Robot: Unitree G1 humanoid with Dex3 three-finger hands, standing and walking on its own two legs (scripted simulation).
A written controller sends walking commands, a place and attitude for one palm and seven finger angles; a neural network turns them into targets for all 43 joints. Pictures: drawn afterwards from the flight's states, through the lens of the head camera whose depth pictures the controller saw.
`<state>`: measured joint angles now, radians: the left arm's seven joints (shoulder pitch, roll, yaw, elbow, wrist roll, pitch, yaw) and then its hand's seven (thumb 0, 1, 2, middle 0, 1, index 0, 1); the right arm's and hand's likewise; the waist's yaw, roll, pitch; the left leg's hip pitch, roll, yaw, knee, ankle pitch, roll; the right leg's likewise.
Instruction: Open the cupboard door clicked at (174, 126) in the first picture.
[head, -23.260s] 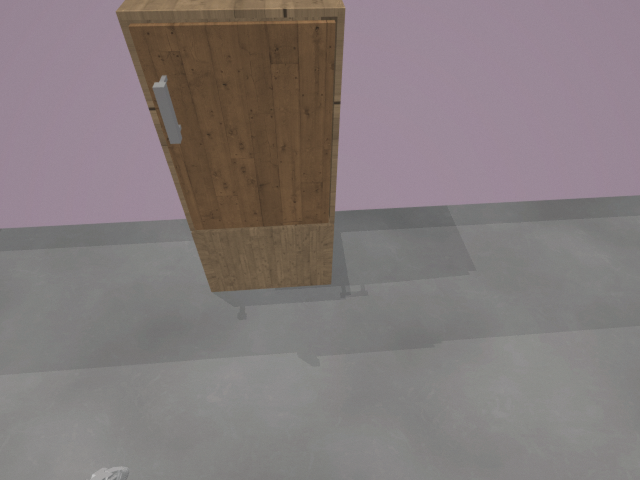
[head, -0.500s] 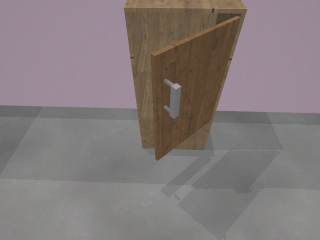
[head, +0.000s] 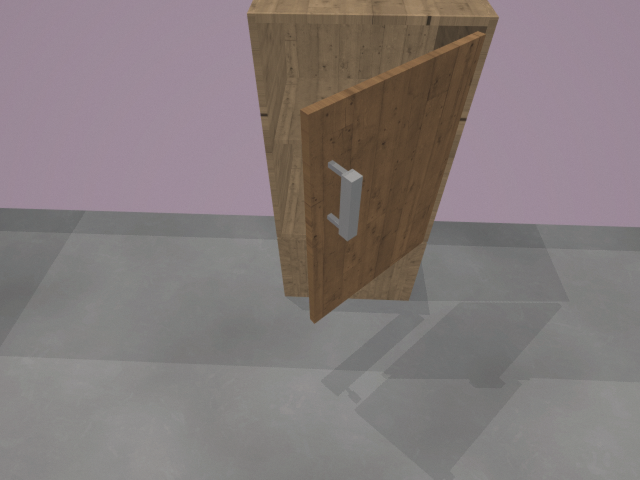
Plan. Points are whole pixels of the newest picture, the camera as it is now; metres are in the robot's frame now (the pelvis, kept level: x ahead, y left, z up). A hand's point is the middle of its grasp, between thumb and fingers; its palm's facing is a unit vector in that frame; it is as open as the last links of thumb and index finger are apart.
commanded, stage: walk to a spot facing it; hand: left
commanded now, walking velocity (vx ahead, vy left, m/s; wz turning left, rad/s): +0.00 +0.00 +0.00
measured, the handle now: (341, 200) +0.55 +0.00 +0.02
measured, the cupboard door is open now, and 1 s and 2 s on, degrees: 43 43 43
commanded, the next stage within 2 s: none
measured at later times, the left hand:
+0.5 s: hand out of the picture +0.07 +0.17 -0.18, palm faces -0.08 -0.96 -0.25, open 7.4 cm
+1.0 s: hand out of the picture +0.13 +0.16 -0.17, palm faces -0.32 -0.92 -0.22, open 7.4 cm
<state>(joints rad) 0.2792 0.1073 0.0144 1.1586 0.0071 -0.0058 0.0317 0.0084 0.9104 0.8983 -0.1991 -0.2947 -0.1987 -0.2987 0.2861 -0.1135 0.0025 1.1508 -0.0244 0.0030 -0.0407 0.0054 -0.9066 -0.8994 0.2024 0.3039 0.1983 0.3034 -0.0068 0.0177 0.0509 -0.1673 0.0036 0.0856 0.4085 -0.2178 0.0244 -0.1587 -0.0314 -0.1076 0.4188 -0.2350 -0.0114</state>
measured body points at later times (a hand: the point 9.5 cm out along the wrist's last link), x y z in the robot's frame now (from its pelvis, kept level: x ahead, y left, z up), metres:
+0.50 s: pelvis +0.00 -0.02 -0.02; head +0.05 -0.05 +0.43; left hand +0.07 +0.22 -0.16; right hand +0.00 -0.26 -0.18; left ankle +0.00 +0.10 -0.74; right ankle -0.01 -0.10 -0.74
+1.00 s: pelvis +0.03 -0.01 +0.00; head +0.08 -0.03 +0.44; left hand +0.15 +0.20 -0.15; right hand +0.07 -0.30 -0.13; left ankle +0.08 +0.12 -0.70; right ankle -0.01 -0.10 -0.74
